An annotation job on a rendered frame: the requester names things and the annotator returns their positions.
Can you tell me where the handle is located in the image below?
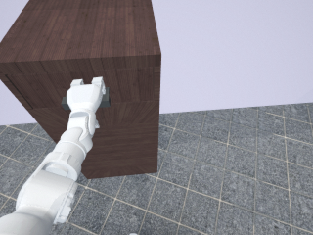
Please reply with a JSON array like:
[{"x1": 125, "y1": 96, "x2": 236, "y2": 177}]
[{"x1": 61, "y1": 87, "x2": 111, "y2": 110}]

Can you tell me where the cabinet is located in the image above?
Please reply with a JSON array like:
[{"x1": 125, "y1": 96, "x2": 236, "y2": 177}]
[{"x1": 0, "y1": 0, "x2": 161, "y2": 179}]

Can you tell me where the drawer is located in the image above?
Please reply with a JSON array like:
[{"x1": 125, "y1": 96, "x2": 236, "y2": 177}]
[{"x1": 7, "y1": 67, "x2": 153, "y2": 109}]

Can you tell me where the left robot hand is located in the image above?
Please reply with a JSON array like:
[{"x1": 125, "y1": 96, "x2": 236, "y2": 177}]
[{"x1": 67, "y1": 76, "x2": 106, "y2": 128}]

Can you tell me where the left robot forearm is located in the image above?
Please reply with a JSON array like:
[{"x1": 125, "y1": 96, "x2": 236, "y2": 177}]
[{"x1": 16, "y1": 109, "x2": 96, "y2": 210}]

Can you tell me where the left robot upper arm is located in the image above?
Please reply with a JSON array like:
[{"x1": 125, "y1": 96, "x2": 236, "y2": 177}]
[{"x1": 0, "y1": 169, "x2": 78, "y2": 235}]

